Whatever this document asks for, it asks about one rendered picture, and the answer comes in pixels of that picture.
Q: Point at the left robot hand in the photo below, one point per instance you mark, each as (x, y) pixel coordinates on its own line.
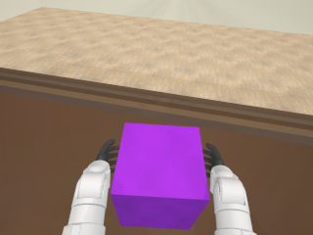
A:
(104, 153)

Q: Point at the right robot hand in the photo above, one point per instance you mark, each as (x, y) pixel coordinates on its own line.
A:
(215, 158)

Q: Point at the robot left forearm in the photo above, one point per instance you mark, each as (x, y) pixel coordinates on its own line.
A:
(87, 214)

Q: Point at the robot right forearm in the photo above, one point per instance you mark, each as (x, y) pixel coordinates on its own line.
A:
(230, 203)

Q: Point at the carton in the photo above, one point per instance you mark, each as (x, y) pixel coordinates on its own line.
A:
(159, 179)

